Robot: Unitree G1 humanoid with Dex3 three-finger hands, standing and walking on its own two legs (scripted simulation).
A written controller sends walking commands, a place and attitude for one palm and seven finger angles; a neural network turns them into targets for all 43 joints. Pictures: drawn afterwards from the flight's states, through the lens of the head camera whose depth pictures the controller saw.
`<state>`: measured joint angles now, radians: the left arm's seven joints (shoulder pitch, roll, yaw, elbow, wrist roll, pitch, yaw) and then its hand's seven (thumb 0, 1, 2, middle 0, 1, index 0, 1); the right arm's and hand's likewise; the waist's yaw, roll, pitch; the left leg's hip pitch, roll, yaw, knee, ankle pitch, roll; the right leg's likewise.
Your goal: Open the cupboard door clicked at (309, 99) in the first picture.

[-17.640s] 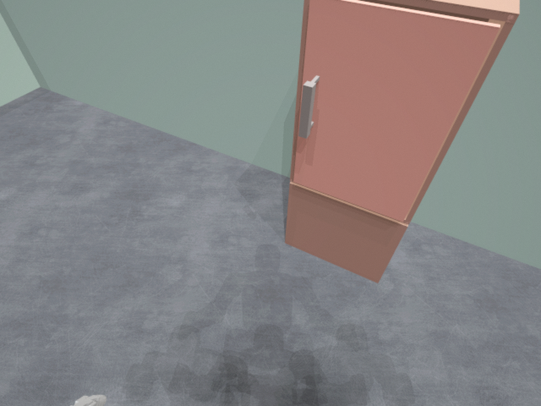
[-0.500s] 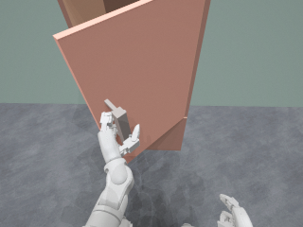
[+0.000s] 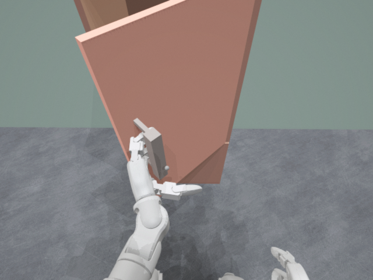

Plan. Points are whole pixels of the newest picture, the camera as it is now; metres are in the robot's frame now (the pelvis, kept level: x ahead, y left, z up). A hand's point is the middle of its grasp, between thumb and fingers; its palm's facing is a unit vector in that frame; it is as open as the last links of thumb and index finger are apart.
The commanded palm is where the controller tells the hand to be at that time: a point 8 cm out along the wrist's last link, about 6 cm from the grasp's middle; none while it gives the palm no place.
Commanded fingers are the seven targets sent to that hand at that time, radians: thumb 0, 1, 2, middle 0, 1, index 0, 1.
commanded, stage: open thumb and fingers to let go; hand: left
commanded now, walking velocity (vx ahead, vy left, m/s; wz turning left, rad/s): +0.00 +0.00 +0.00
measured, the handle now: (150, 150) +0.38 +0.10 +0.05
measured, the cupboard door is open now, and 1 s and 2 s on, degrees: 44 43 43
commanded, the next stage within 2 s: slide the hand sideways off the handle in 0.04 s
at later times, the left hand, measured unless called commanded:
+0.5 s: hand (159, 183) +0.30 +0.07 +0.05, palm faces -0.07 -1.00 +0.04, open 16.3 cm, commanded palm +0.28 +0.12 +0.05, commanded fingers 0.00 -0.50 0.30 -0.15 -0.30 -0.15 -0.30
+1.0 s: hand (140, 205) +0.26 +0.10 +0.05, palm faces -0.04 -1.00 -0.01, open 16.3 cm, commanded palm +0.23 +0.17 +0.05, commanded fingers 0.00 -0.50 0.30 -0.15 -0.30 -0.15 -0.30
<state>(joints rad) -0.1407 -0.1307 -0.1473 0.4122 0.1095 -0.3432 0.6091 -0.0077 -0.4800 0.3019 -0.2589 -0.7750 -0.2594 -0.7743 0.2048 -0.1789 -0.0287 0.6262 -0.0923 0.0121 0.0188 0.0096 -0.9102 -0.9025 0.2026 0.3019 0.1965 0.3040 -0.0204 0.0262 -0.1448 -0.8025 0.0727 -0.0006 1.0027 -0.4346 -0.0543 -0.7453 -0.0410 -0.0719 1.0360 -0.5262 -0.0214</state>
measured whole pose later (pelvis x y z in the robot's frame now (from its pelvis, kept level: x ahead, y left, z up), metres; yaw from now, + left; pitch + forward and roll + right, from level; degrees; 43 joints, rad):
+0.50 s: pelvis -0.01 +0.02 +0.00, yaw -1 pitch +12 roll +0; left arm -0.06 -0.01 -0.15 0.33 -0.05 -0.39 0.11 -0.01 -0.50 0.29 -0.15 -0.31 -0.14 -0.32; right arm 0.26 -0.22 -0.01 0.54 -0.02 -0.01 0.03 0.01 -0.91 -0.90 0.20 0.30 0.20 0.30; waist -0.02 0.02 -0.12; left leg -0.80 0.06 0.02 1.01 -0.43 -0.02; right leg -0.74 -0.06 -0.05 1.03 -0.51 0.01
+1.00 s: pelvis +0.00 +0.01 -0.01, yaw +0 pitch +13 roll +0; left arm 0.24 0.07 -0.13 0.02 -0.06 -0.34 0.03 -0.01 -0.50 0.29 -0.15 -0.30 -0.15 -0.30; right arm 0.22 -0.20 0.01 0.46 -0.01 -0.03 0.00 0.01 -0.91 -0.90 0.20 0.30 0.20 0.30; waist 0.00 0.03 -0.12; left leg -0.81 0.06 0.00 1.06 -0.47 -0.03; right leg -0.74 -0.05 -0.06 1.07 -0.55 0.00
